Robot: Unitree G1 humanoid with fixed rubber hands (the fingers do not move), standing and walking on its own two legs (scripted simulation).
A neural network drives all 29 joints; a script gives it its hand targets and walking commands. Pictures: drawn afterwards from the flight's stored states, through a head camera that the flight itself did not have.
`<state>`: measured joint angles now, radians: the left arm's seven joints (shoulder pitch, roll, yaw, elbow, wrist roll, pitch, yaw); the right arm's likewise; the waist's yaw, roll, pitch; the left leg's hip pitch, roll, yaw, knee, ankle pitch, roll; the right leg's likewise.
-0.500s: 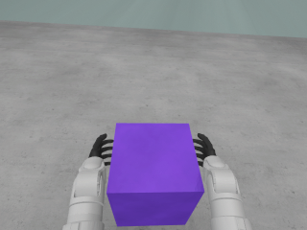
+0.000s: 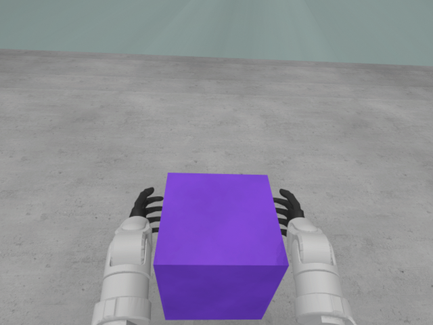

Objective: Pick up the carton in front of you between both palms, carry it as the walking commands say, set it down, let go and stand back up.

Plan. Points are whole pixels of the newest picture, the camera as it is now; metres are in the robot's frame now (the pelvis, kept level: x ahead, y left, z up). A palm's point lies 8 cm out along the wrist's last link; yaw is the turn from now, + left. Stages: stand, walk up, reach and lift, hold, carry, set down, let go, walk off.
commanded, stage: set down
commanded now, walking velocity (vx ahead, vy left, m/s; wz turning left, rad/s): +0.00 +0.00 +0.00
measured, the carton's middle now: (215, 248) +0.29 +0.00 -0.04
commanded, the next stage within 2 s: none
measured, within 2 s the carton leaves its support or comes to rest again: neither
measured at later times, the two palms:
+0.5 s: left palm (145, 241) +0.33 +0.16 -0.08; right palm (271, 235) +0.35 -0.14 -0.07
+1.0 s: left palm (150, 257) +0.37 +0.17 -0.24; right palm (253, 251) +0.39 -0.12 -0.23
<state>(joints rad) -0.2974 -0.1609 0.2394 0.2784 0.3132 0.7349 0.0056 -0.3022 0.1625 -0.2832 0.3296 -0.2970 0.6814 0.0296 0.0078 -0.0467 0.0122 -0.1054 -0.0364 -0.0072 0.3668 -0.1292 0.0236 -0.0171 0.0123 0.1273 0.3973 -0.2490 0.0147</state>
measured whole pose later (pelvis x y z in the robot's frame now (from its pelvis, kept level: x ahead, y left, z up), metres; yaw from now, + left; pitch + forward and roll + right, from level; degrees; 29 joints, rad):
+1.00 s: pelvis -0.05 -0.01 -0.16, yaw -1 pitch +39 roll -2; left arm -0.79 -0.06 0.47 0.59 0.28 0.26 0.00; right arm -0.79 0.12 -0.47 0.63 -0.23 0.22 -0.05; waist 0.04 -0.06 -0.18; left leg -1.61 -0.06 -0.10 1.27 -0.34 -0.03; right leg -1.52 0.12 0.09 1.33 -0.50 0.04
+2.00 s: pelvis -0.09 -0.01 -0.38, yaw -5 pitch +43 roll -2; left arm -1.22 0.17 0.46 0.79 0.09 0.23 0.06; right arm -1.36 -0.13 -0.23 0.94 -0.05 0.21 -0.17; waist 0.13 -0.05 0.18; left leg -2.30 -0.06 -0.08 2.02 -0.47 -0.06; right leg -2.21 0.24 0.07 2.09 -0.64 0.10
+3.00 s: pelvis -0.09 -0.02 -0.40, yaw -4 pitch +39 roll +1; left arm -1.34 0.22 0.54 1.01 0.18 0.14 -0.07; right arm -1.49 -0.20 -0.26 1.14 -0.12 0.13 -0.06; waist 0.14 -0.06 0.29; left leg -2.29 0.00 -0.05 2.10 -0.48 -0.06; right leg -2.23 0.18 0.03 2.19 -0.63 0.04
